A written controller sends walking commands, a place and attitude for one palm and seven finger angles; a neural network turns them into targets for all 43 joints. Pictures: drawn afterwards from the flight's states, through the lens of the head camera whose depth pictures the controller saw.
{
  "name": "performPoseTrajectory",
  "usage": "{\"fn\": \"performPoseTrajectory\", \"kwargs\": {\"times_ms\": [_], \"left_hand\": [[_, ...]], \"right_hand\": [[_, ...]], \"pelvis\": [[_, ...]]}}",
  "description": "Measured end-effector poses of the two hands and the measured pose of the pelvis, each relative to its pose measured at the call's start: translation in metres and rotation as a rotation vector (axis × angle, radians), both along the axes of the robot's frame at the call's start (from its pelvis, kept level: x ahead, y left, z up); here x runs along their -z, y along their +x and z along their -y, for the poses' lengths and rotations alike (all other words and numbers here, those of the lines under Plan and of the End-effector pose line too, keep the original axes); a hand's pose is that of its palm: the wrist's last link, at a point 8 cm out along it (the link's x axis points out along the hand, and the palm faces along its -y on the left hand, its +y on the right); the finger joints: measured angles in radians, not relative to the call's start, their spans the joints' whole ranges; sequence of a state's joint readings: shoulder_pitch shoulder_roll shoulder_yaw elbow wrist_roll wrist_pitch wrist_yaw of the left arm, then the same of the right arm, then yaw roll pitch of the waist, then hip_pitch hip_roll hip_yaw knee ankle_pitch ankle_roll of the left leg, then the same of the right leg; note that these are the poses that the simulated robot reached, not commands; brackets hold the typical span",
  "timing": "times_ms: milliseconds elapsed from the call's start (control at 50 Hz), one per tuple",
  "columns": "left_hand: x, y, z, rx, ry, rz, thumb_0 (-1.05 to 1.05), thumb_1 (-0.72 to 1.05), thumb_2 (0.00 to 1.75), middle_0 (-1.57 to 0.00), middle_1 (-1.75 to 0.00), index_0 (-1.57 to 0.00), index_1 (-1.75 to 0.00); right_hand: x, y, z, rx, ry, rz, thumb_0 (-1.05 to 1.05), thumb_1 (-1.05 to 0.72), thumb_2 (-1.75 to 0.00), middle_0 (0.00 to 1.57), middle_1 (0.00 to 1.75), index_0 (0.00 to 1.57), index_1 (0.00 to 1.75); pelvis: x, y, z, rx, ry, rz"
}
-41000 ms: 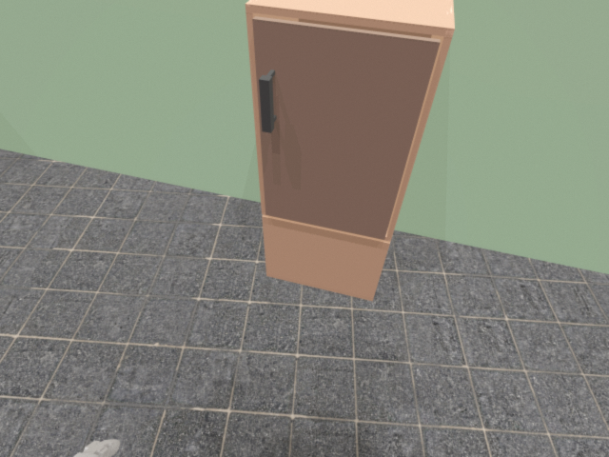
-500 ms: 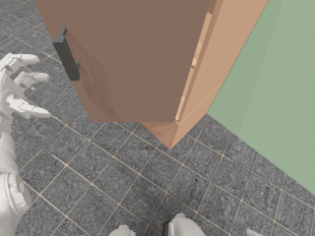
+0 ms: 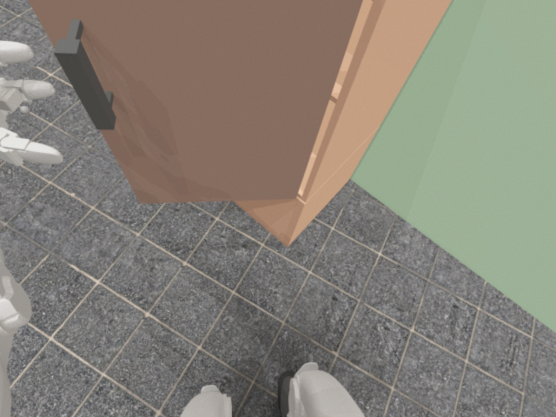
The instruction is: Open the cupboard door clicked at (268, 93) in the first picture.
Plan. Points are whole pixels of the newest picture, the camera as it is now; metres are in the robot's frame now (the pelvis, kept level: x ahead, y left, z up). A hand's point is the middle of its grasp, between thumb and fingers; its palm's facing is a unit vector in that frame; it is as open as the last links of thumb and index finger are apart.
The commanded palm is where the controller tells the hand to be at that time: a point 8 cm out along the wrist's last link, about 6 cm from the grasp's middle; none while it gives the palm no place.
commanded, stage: move the hooked fingers beside the handle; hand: left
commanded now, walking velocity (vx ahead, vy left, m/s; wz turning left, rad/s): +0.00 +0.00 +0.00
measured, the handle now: (91, 78) +0.56 +0.23 +0.09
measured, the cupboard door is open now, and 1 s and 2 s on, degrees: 46 46 46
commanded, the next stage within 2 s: slide the fingers in behind the handle in 0.94 s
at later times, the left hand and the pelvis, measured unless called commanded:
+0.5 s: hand (23, 102) +0.51 +0.30 +0.09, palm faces +0.05 -1.00 +0.01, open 14.0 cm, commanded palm +0.49 +0.33 +0.09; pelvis +0.01 +0.00 +0.00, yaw -1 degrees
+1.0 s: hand (30, 106) +0.50 +0.29 +0.09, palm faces +0.05 -1.00 -0.02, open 14.0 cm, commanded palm +0.49 +0.33 +0.09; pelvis +0.00 +0.00 -0.01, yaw +0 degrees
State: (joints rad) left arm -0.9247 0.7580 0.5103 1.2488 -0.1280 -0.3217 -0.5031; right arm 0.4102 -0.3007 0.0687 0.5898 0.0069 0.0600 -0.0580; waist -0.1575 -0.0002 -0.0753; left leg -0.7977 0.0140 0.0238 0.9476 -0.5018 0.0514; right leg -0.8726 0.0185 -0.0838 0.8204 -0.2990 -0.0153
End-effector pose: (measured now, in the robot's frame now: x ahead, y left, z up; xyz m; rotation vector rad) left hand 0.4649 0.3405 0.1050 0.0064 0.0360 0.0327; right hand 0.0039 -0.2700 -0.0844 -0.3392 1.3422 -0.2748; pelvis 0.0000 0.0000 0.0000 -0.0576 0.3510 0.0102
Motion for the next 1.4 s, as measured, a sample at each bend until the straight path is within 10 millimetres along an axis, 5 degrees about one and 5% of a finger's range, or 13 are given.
{"fn": "performPoseTrajectory", "kwargs": {"times_ms": [280,440,820,1200,1400], "left_hand": [[0.003,0.032,-0.003,-0.002,-0.002,-0.008,-0.01,-0.5,0.3,-0.3,-1.2,-0.3,-1.2],[0.01,0.023,-0.009,-0.007,-0.003,-0.008,-0.01,-0.5,0.3,-0.3,-1.2,-0.3,-1.19],[0.006,0.013,-0.003,0.005,0.006,0.011,-0.01,-0.5,0.3,-0.3,-1.2,-0.3,-1.2],[0.005,0.02,0.005,0.018,0.014,0.014,-0.01,-0.5,0.3,-0.3,-1.2,-0.3,-1.2],[0.014,0.026,0.016,-0.008,0.012,0.004,-0.01,-0.5,0.3,-0.3,-1.2,-0.3,-1.2]], "right_hand": [[-0.004,-0.027,-0.001,0.047,-0.023,-0.092,0.01,-0.91,-0.9,0.2,0.3,0.2,0.3],[-0.006,-0.026,-0.007,0.059,0.004,-0.104,0.01,-0.91,-0.9,0.2,0.3,0.2,0.3],[0.001,0.011,-0.005,0.002,0.001,-0.014,0.01,-0.91,-0.9,0.2,0.3,0.2,0.3],[0.002,-0.024,-0.004,0.033,0.004,-0.099,0.01,-0.91,-0.9,0.2,0.3,0.2,0.3],[-0.002,-0.024,-0.003,0.056,0.003,-0.073,0.01,-0.91,-0.9,0.2,0.3,0.2,0.3]], "pelvis": [[0.005,0.001,-0.001,0.009,-0.013,-0.053],[0.003,0.008,-0.002,0.018,-0.016,-0.05],[0.004,0.006,-0.003,-0.002,-0.02,-0.029],[0.007,-0.001,0.001,-0.002,-0.016,-0.043],[0.005,0.003,0.001,0.014,-0.014,-0.046]]}}
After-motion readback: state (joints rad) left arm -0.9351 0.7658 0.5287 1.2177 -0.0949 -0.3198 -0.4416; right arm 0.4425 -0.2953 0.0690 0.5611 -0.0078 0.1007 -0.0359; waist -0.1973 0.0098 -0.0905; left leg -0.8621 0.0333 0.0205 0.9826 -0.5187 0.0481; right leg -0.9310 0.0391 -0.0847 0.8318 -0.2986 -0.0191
